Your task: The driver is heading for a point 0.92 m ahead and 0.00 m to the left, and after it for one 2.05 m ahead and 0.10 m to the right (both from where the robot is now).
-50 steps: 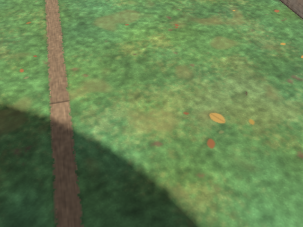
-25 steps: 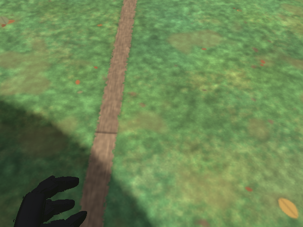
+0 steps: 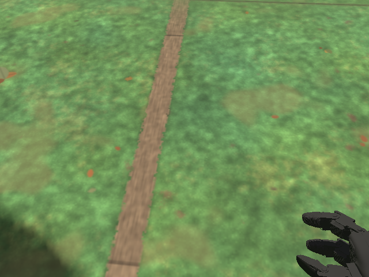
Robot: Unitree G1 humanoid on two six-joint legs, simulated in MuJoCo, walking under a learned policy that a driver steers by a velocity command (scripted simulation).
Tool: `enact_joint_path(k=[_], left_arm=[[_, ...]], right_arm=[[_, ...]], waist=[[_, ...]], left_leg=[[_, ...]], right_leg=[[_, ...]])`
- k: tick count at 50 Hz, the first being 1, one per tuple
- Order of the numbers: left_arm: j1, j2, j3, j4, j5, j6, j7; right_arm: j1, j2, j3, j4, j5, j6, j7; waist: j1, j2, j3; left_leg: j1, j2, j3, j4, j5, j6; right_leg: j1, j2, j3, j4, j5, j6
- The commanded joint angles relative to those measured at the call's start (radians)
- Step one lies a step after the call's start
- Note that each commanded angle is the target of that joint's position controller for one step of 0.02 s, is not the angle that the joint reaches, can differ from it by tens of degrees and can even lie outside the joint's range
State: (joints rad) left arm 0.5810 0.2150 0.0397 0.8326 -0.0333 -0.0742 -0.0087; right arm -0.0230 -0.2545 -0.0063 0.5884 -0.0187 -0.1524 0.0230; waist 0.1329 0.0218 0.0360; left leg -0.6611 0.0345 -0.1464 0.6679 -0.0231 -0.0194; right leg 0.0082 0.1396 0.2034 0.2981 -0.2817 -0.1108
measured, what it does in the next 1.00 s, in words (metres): walks ahead: left foot, then right foot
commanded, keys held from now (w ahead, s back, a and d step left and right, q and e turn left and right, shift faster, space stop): w+e+shift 0.10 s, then w+shift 0.22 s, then w+q+shift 0.64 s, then w+shift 0.02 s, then w+e+shift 0.02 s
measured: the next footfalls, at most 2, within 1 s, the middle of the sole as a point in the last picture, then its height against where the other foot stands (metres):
left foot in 0.14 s outside the picture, level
right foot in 0.54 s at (287, 238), level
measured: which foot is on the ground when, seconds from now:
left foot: up 0.00-0.12, down 0.14-0.54, up 0.56-0.98, down 1.00-1.00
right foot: down 0.00-0.16, up 0.18-0.52, down 0.54-1.00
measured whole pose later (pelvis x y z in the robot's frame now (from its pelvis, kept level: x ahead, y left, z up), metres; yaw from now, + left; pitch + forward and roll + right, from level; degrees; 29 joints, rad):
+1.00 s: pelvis +0.89 -0.08 -0.05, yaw +12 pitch -2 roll -4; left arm 0.38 0.31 0.07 0.86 -0.01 -0.06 0.01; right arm 0.11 -0.33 -0.05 0.62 0.05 -0.02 0.06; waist 0.03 0.01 0.04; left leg -0.58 0.02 0.11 0.75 -0.12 0.15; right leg 0.25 -0.06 -0.29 0.55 -0.43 0.07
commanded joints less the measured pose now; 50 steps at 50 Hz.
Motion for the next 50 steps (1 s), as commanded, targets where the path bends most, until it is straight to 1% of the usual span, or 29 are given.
enact_joint_path(k=[1, 5, 6, 7, 8, 9, 10, 12, 14, 16, 18, 20, 22, 25, 27, 28, 29, 30, 31, 32, 33, 34, 36, 40, 43, 46, 48, 49, 50], left_arm=[[-0.076, 0.171, 0.045, -0.072, -0.016, -0.017, 0.016], [-0.062, 0.165, 0.052, -0.043, -0.019, 0.002, 0.021], [-0.092, 0.192, 0.058, -0.05, 0.001, 0.011, 0.016], [-0.154, 0.179, 0.05, -0.087, 0.038, 0.017, 0.013], [0.016, 0.02, -0.001, -0.097, 0.009, 0.001, 0.007], [0.044, 0.042, -0.021, -0.084, -0.028, 0.001, 0.013], [-0.102, 0.121, 0.0, -0.095, -0.033, 0.001, 0.02], [-0.345, 0.13, 0.001, -0.154, 0.016, -0.017, 0.014], [-0.339, 0.082, -0.004, -0.167, 0.001, -0.01, -0.001], [-0.353, 0.05, -0.018, -0.181, -0.005, 0.002, -0.01], [-0.428, 0.054, -0.034, -0.224, 0.031, -0.011, -0.019], [-0.504, 0.088, -0.039, -0.245, 0.044, -0.03, -0.036], [-0.559, 0.125, -0.032, -0.252, 0.035, -0.042, -0.047], [-0.537, 0.203, 0.003, -0.249, 0.02, -0.045, -0.035], [-0.278, 0.268, 0.049, -0.204, 0.015, -0.034, -0.013], [-0.07, 0.348, 0.071, -0.176, 0.029, -0.022, 0.008], [-0.057, 0.415, 0.075, -0.16, 0.057, -0.019, -0.008], [-0.094, 0.311, 0.055, -0.156, 0.038, -0.019, -0.011], [-0.148, 0.262, 0.045, -0.141, 0.028, -0.021, -0.009], [-0.2, 0.228, 0.038, -0.134, 0.041, -0.022, -0.009], [-0.251, 0.187, 0.032, -0.122, 0.059, -0.026, -0.011], [-0.295, 0.149, 0.026, -0.111, 0.069, -0.032, -0.008], [-0.357, 0.108, 0.023, -0.09, 0.046, -0.039, -0.007], [-0.406, 0.161, 0.041, -0.082, 0.046, -0.049, 0.012], [-0.381, 0.225, 0.056, -0.077, 0.038, -0.048, 0.021], [-0.343, 0.314, 0.075, -0.076, 0.033, -0.026, 0.02], [-0.356, 0.37, 0.091, -0.09, 0.021, 0.006, 0.021], [-0.373, 0.366, 0.089, -0.098, 0.021, 0.011, 0.022], [-0.37, 0.287, 0.063, -0.076, 0.019, -0.003, 0.018]], right_arm=[[-0.134, -0.064, -0.027, -0.102, 0.013, -0.019, 0.002], [-0.084, -0.154, -0.078, -0.117, 0.045, -0.021, -0.018], [0.066, -0.184, -0.096, -0.098, 0.05, -0.019, -0.027], [0.336, -0.21, -0.106, -0.053, 0.051, -0.006, -0.042], [0.488, -0.294, -0.121, 0.003, 0.023, 0.001, -0.031], [0.513, -0.226, -0.112, 0.038, 0.035, 0.004, -0.008], [0.458, -0.14, -0.097, 0.041, 0.037, 0.017, -0.016], [0.394, -0.113, -0.086, 0.082, 0.006, 0.033, -0.013], [0.345, -0.061, -0.067, 0.111, -0.007, 0.028, -0.007], [0.314, -0.041, -0.057, 0.131, 0.024, 0.026, 0.001], [0.304, -0.108, -0.071, 0.141, 0.047, 0.02, -0.006], [0.301, -0.17, -0.09, 0.135, 0.051, 0.017, -0.015], [0.355, -0.223, -0.103, 0.14, 0.055, 0.012, -0.017], [0.449, -0.228, -0.093, 0.169, 0.053, 0.036, -0.018], [0.465, -0.237, -0.081, 0.179, 0.025, 0.054, -0.016], [0.496, -0.131, -0.046, 0.157, -0.003, 0.052, -0.018], [0.673, 0.015, -0.01, 0.133, 0.069, 0.036, -0.021], [0.565, -0.081, -0.028, 0.133, 0.105, 0.039, -0.03], [0.45, -0.11, -0.038, 0.107, 0.107, 0.043, -0.035], [0.395, -0.108, -0.038, 0.102, 0.083, 0.05, -0.039], [0.37, -0.102, -0.045, 0.098, 0.061, 0.062, -0.035], [0.386, -0.082, -0.048, 0.098, 0.064, 0.082, -0.025], [0.357, -0.04, -0.045, 0.085, 0.074, 0.123, -0.015], [0.27, -0.037, -0.039, 0.031, 0.052, 0.137, 0.002], [0.164, -0.064, -0.04, 0.006, 0.047, 0.129, 0.033], [0.151, -0.125, -0.065, -0.01, 0.057, 0.124, 0.049], [0.329, -0.204, -0.102, 0.018, 0.075, 0.14, 0.045], [0.545, -0.266, -0.137, 0.082, 0.066, 0.151, 0.036], [0.674, -0.287, -0.152, 0.141, 0.07, 0.162, 0.011]], waist=[[-0.045, -0.088, 0.07], [-0.107, -0.131, -0.004], [-0.199, -0.149, -0.117], [-0.324, -0.15, -0.302], [-0.256, 0.254, -0.525], [-0.255, 0.382, -0.546], [-0.283, 0.271, -0.322], [-0.268, -0.008, -0.063], [-0.178, 0.045, -0.015], [-0.126, 0.046, 0.03], [-0.103, 0.027, 0.084], [-0.112, -0.01, 0.104], [-0.128, -0.019, 0.103], [-0.095, 0.001, 0.055], [0.075, 0.039, -0.132], [0.128, -0.083, -0.306], [-0.003, -0.443, -0.491], [0.018, -0.321, -0.349], [0.018, -0.246, -0.191], [-0.012, -0.141, -0.121], [-0.055, -0.114, -0.07], [-0.101, -0.153, -0.054], [-0.142, -0.146, 0.007], [-0.181, -0.074, 0.088], [-0.152, 0.006, 0.116], [-0.176, -0.041, 0.063], [-0.294, -0.129, -0.046], [-0.392, -0.121, -0.147], [-0.437, 0.024, -0.133]], left_leg=[[0.339, -0.083, 0.067, -0.138, 0.217, -0.022], [0.451, -0.097, 0.061, -0.227, 0.058, 0.008], [0.599, -0.068, 0.074, -0.198, 0.035, 0.037], [0.908, 0.054, -0.008, -0.086, -0.082, 0.094], [1.318, 0.345, -0.545, -0.166, -0.424, 0.293], [1.306, 0.389, -0.818, -0.324, -0.75, 0.304], [1.154, 0.321, -0.672, -0.358, -0.72, 0.255], [0.828, 0.228, -0.399, -0.394, -0.361, 0.23], [0.658, 0.199, -0.298, -0.445, -0.267, 0.242], [0.56, 0.209, -0.237, -0.496, -0.259, 0.249], [0.47, 0.204, -0.208, -0.542, -0.211, 0.262], [0.334, 0.144, -0.101, -0.583, -0.168, 0.233], [0.26, 0.151, -0.076, -0.638, -0.153, 0.222], [0.443, 0.168, -0.06, -0.493, 0.075, 0.175], [0.353, 0.097, -0.003, -0.063, 0.329, 0.109], [0.148, 0.036, 0.025, 0.334, 0.042, 0.062], [-0.028, -0.057, -0.007, 0.666, -0.472, 0.056], [-0.143, -0.015, -0.012, 0.787, -0.42, 0.059], [-0.232, 0.025, 0.026, 0.816, -0.346, 0.057], [-0.202, 0.074, 0.04, 0.777, -0.284, 0.058], [-0.148, 0.106, 0.039, 0.722, -0.246, 0.062], [-0.09, 0.135, 0.024, 0.695, -0.233, 0.063], [-0.083, 0.166, 0.027, 0.642, -0.268, 0.065], [-0.113, 0.168, 0.06, 0.476, -0.061, 0.057], [-0.019, 0.124, 0.168, 0.234, 0.124, 0.094], [0.132, 0.009, 0.297, 0.132, 0.101, 0.139], [0.34, -0.071, 0.343, 0.16, -0.067, 0.176], [0.641, -0.096, 0.304, 0.133, -0.108, 0.216], [0.875, -0.056, 0.167, 0.032, -0.082, 0.255]], right_leg=[[-0.382, -0.179, 0.222, -0.145, 0.125, -0.094], [-0.169, -0.185, 0.246, 0.081, 0.5, -0.034], [-0.149, -0.169, 0.201, 0.262, 0.669, -0.006], [-0.282, -0.165, 0.167, 0.552, 0.634, 0.012], [-0.644, -0.035, 0.054, 0.982, 0.067, 0.07], [-0.778, -0.095, 0.019, 1.121, -0.203, 0.063], [-0.859, -0.148, -0.027, 1.129, -0.138, 0.048], [-0.838, -0.187, -0.077, 1.038, -0.082, 0.037], [-0.759, -0.233, -0.058, 0.96, -0.082, 0.032], [-0.762, -0.267, -0.053, 0.855, -0.097, 0.038], [-0.759, -0.3, -0.071, 0.701, 0.044, 0.057], [-0.583, -0.267, -0.113, 0.489, 0.244, 0.079], [-0.375, -0.213, -0.147, 0.388, 0.37, 0.102], [-0.286, -0.173, -0.154, 0.3, 0.288, 0.096], [0.08, -0.151, -0.207, 0.355, 0.161, 0.073], [0.374, -0.376, 0.046, 0.375, -0.061, 0.032], [0.478, -0.576, 0.623, 0.079, -0.525, -0.093], [0.377, -0.549, 0.683, -0.048, -0.617, -0.062], [0.277, -0.541, 0.51, -0.034, -0.457, -0.045], [0.148, -0.517, 0.355, -0.016, -0.241, -0.042], [0.024, -0.474, 0.228, -0.026, -0.114, -0.039], [-0.053, -0.456, 0.137, -0.041, -0.039, -0.038], [-0.13, -0.448, -0.026, -0.095, 0.075, -0.026], [-0.182, -0.416, -0.269, -0.18, 0.224, -0.015], [-0.138, -0.368, -0.416, -0.222, 0.284, 0.02], [0.019, -0.374, -0.473, -0.099, 0.881, 0.041], [0.071, -0.399, -0.475, 0.212, 1.31, 0.044], [-0.054, -0.397, -0.439, 0.482, 1.31, 0.04], [-0.289, -0.285, -0.42, 0.886, 0.667, 0.085]])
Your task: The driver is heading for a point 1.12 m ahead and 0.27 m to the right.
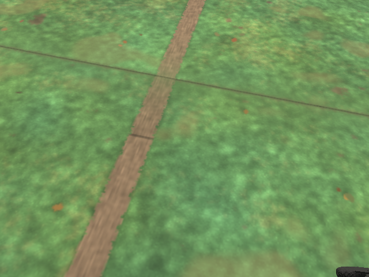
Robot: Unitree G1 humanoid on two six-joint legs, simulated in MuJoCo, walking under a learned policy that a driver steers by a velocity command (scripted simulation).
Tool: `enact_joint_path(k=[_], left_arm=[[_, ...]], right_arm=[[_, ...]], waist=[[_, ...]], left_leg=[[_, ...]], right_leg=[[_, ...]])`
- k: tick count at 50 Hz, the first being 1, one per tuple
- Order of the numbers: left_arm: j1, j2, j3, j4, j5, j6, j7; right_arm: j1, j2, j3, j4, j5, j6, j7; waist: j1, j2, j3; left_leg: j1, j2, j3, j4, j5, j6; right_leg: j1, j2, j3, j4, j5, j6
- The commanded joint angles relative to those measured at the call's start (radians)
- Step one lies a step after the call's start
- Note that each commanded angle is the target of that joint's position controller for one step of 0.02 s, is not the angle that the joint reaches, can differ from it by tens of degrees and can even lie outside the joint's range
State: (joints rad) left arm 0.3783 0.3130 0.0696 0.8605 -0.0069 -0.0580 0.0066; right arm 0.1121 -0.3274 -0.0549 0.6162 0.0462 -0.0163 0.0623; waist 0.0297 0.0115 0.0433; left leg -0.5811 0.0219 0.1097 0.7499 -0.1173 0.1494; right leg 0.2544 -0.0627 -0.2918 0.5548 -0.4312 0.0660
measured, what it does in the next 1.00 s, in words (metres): walks ahead, turning right: right foot, then left foot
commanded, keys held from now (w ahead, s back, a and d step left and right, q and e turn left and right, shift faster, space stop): w+e+shift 0.58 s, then e+shift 0.26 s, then shift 0.16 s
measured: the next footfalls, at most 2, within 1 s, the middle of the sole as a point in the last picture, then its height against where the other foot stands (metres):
right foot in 0.48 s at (210, 240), level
left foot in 0.86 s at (204, 160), level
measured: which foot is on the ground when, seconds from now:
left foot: down 0.00-0.46, up 0.48-0.84, down 0.86-1.00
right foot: down 0.00-0.00, up 0.02-0.46, down 0.48-0.86, up 0.88-1.00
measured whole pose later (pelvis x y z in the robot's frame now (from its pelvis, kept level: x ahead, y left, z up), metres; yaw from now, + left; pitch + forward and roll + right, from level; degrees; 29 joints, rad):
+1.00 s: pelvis +0.80 -0.06 +0.03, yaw -38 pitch +1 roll +1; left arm 0.21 0.33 0.07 0.66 -0.02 0.04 0.03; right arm 0.09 -0.25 -0.03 0.61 -0.03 -0.05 -0.02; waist 0.02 0.00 0.09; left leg -0.45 -0.06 -0.07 0.48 -0.04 0.00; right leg -0.49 0.10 0.11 1.37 -0.51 0.06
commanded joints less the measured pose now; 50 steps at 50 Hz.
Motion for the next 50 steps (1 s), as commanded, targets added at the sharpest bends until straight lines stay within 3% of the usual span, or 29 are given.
enact_joint_path(k=[1, 2, 3, 4, 5, 6, 8, 11, 16, 19, 21, 23, 24, 25, 26, 27, 28, 30, 33, 35, 37, 41, 42, 43, 44, 45, 47, 48, 50], left_arm=[[-0.007, -0.022, -0.03, -0.127, 0.019, -0.056, -0.014], [0.042, 0.028, -0.04, -0.155, -0.036, -0.097, -0.028], [-0.124, 0.134, -0.014, -0.157, -0.082, -0.103, -0.024], [-0.2, 0.113, -0.018, -0.184, -0.086, -0.097, -0.015], [-0.196, 0.078, -0.028, -0.164, -0.064, -0.077, -0.005], [-0.142, 0.075, -0.025, -0.142, -0.054, -0.055, -0.008], [-0.081, 0.066, -0.016, -0.093, -0.053, -0.008, -0.01], [-0.181, 0.044, -0.017, -0.091, -0.045, 0.013, -0.013], [-0.345, 0.012, -0.024, -0.147, -0.042, -0.027, -0.05], [-0.354, 0.02, -0.017, -0.166, -0.041, -0.043, -0.081], [-0.276, 0.061, 0.003, -0.171, -0.05, -0.033, -0.088], [0.014, 0.148, 0.045, -0.115, -0.053, 0.01, -0.076], [0.323, 0.205, 0.073, -0.034, -0.047, 0.036, -0.057], [0.428, 0.136, 0.042, 0.041, -0.031, 0.053, -0.043], [0.28, 0.095, 0.016, -0.008, 0.018, 0.019, -0.051], [0.177, 0.062, 0.008, -0.069, 0.029, 0.0, -0.052], [0.143, 0.034, 0.007, -0.1, 0.019, -0.015, -0.056], [-0.031, 0.088, 0.018, -0.157, 0.009, -0.046, -0.057], [-0.104, 0.096, 0.02, -0.189, -0.01, -0.045, -0.03], [-0.077, 0.092, 0.024, -0.171, -0.024, -0.021, 0.003], [0.004, 0.114, 0.042, -0.135, -0.029, 0.024, 0.024], [-0.02, 0.067, 0.047, -0.147, -0.037, 0.062, 0.043], [-0.071, 0.051, 0.045, -0.172, -0.034, 0.063, 0.045], [-0.063, -0.009, 0.026, -0.195, -0.008, 0.064, 0.042], [0.055, -0.105, -0.007, -0.217, 0.034, 0.066, 0.037], [0.236, 0.007, -0.003, -0.235, -0.015, 0.061, 0.011], [0.015, 0.124, 0.021, -0.224, -0.015, 0.094, 0.01], [-0.054, 0.119, 0.023, -0.236, -0.01, 0.106, 0.02], [-0.111, 0.065, 0.005, -0.265, -0.005, 0.105, 0.021]], right_arm=[[0.423, -0.251, -0.082, 0.1, -0.01, 0.014, -0.031], [0.373, -0.184, -0.057, 0.045, -0.037, -0.013, -0.025], [0.378, -0.13, -0.052, 0.047, -0.044, -0.038, -0.017], [0.315, -0.13, -0.046, 0.062, -0.046, -0.064, -0.009], [0.242, -0.092, -0.033, 0.065, -0.056, -0.085, -0.006], [0.19, -0.074, -0.027, 0.067, -0.075, -0.099, -0.012], [0.163, -0.035, -0.016, 0.091, -0.068, -0.115, -0.02], [0.212, -0.024, -0.019, 0.127, -0.067, -0.123, -0.042], [0.288, -0.029, -0.007, 0.161, -0.075, -0.13, -0.081], [0.289, -0.077, -0.011, 0.168, -0.077, -0.111, -0.101], [0.275, -0.133, -0.025, 0.166, -0.08, -0.079, -0.124], [0.161, -0.183, -0.044, 0.134, -0.078, -0.051, -0.142], [0.024, -0.194, -0.049, 0.095, -0.073, -0.055, -0.131], [-0.076, -0.021, -0.003, 0.07, -0.062, -0.088, -0.083], [0.05, 0.145, 0.045, -0.007, -0.028, -0.127, -0.052], [0.093, 0.083, 0.056, -0.051, -0.008, -0.169, -0.03], [0.013, 0.005, 0.041, -0.062, -0.009, -0.186, -0.024], [0.038, -0.019, 0.033, -0.048, -0.041, -0.17, -0.037], [0.008, -0.089, 0.009, -0.062, -0.07, -0.137, -0.073], [-0.132, -0.009, 0.03, -0.121, -0.092, -0.126, -0.08], [-0.16, 0.04, 0.035, -0.14, -0.074, -0.109, -0.08], [-0.132, -0.028, -0.011, -0.15, -0.032, -0.098, -0.088], [-0.025, -0.042, -0.024, -0.117, -0.041, -0.103, -0.091], [0.147, -0.055, -0.025, -0.07, -0.06, -0.102, -0.093], [0.184, -0.091, -0.019, -0.075, -0.082, -0.09, -0.087], [0.155, -0.126, -0.026, -0.052, -0.086, -0.088, -0.073], [-0.027, 0.006, 0.0, -0.12, -0.078, -0.064, -0.086], [-0.037, 0.009, 0.014, -0.113, -0.078, -0.046, -0.087], [-0.026, -0.031, 0.005, -0.064, -0.077, -0.032, -0.081]], waist=[[-0.113, 0.427, -0.142], [-0.093, 0.342, -0.354], [-0.156, 0.108, -0.189], [-0.11, -0.03, -0.053], [-0.065, -0.086, -0.027], [-0.022, -0.049, -0.015], [0.012, 0.002, 0.02], [-0.043, -0.034, 0.062], [-0.101, -0.02, 0.089], [-0.077, 0.033, 0.063], [-0.008, 0.104, -0.012], [0.169, 0.156, -0.116], [0.326, 0.114, -0.187], [0.327, -0.222, -0.091], [0.102, -0.446, -0.107], [0.067, -0.316, -0.199], [0.057, -0.05, -0.133], [-0.076, 0.137, 0.005], [-0.114, 0.122, 0.059], [-0.055, 0.063, 0.055], [0.007, -0.025, -0.064], [-0.019, -0.122, -0.121], [-0.077, -0.121, -0.182], [-0.123, -0.061, -0.333], [-0.054, 0.189, -0.435], [0.041, 0.37, -0.561], [-0.026, 0.097, -0.347], [-0.023, 0.024, -0.269], [-0.003, 0.022, -0.137]], left_leg=[[0.91, 0.081, -0.448, -0.118, -0.017, 0.163], [0.959, 0.285, -0.909, -0.439, -0.516, 0.26], [0.8, 0.299, -0.921, -0.557, -0.636, 0.199], [0.619, 0.297, -0.841, -0.571, -0.584, 0.159], [0.498, 0.276, -0.731, -0.549, -0.489, 0.124], [0.386, 0.241, -0.623, -0.534, -0.419, 0.093], [0.291, 0.178, -0.408, -0.561, -0.273, 0.027], [0.365, 0.102, -0.154, -0.596, 0.039, -0.067], [0.484, 0.07, 0.049, -0.665, 0.348, -0.161], [0.618, 0.093, 0.113, -0.606, 0.727, -0.2], [0.729, 0.127, 0.128, -0.435, 1.152, -0.215], [0.674, 0.177, 0.111, -0.099, 1.428, -0.203], [0.485, 0.156, 0.079, 0.273, 1.296, -0.182], [0.174, -0.067, 0.074, 0.812, 0.017, -0.167], [-0.231, -0.164, -0.148, 1.088, -0.503, -0.174], [-0.342, -0.14, -0.27, 1.047, -0.441, -0.112], [-0.285, -0.092, -0.272, 0.877, -0.327, -0.046], [-0.169, -0.025, -0.288, 0.648, -0.225, -0.078], [-0.004, 0.019, -0.247, 0.361, -0.226, -0.183], [0.116, -0.042, -0.157, 0.07, -0.071, -0.222], [0.278, -0.147, -0.118, -0.135, 0.168, -0.234], [0.398, -0.149, -0.207, -0.359, 0.301, -0.23], [0.517, -0.107, -0.215, -0.412, 0.408, -0.212], [0.738, 0.059, -0.312, -0.341, 0.529, -0.145], [0.924, 0.287, -0.589, -0.22, 1.069, -0.049], [0.974, 0.534, -0.978, -0.253, 0.698, 0.176], [0.723, 0.326, -0.72, -0.358, 0.14, 0.128], [0.577, 0.255, -0.627, -0.384, 0.109, 0.088], [0.372, 0.166, -0.477, -0.419, 0.233, 0.053]], right_leg=[[-0.875, 0.095, 0.18, 1.042, -0.149, -0.078], [-0.996, 0.091, 0.401, 1.088, -0.111, -0.118], [-1.022, 0.047, 0.405, 1.033, -0.017, -0.151], [-1.027, 0.002, 0.402, 0.935, 0.058, -0.163], [-0.968, -0.051, 0.427, 0.881, 0.122, -0.167], [-0.895, -0.086, 0.448, 0.838, 0.186, -0.161], [-0.851, -0.118, 0.467, 0.751, 0.244, -0.139], [-0.968, -0.09, 0.453, 0.617, 0.419, -0.121], [-0.965, -0.008, 0.285, 0.251, 0.702, -0.115], [-0.878, 0.069, 0.175, 0.107, 0.713, -0.147], [-0.779, 0.138, 0.095, 0.109, 0.621, -0.167], [-0.495, 0.16, 0.107, 0.182, 0.464, -0.211], [-0.19, 0.091, 0.247, 0.16, 0.453, -0.276], [-0.076, 0.056, 0.321, 0.116, 0.505, -0.307], [0.035, 0.008, 0.711, 0.084, 0.297, -0.45], [0.054, -0.127, 1.063, -0.184, -0.12, -0.535], [-0.07, -0.128, 1.111, -0.328, -0.261, -0.464], [-0.387, -0.099, 1.089, -0.373, -0.139, -0.456], [-0.626, 0.011, 0.812, -0.327, 0.544, -0.407], [-0.74, 0.131, 0.636, -0.259, 0.764, -0.333], [-0.731, 0.199, 0.605, -0.185, 0.705, -0.226], [-0.609, 0.204, 0.709, 0.019, 0.474, -0.134], [-0.591, 0.228, 0.674, 0.166, 0.485, -0.095], [-0.625, 0.247, 0.589, 0.437, 0.211, -0.059], [-0.794, 0.312, 0.51, 0.706, -0.391, -0.036], [-0.9, 0.221, 0.553, 0.959, -0.315, -0.021], [-0.962, 0.115, 0.451, 0.977, -0.095, 0.014], [-0.923, 0.104, 0.424, 0.943, -0.045, 0.019], [-0.835, 0.085, 0.404, 0.726, -0.035, 0.003]])
Over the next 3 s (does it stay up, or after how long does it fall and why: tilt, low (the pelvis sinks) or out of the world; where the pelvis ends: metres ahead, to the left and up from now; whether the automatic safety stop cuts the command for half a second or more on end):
stays up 1.23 -0.14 0.04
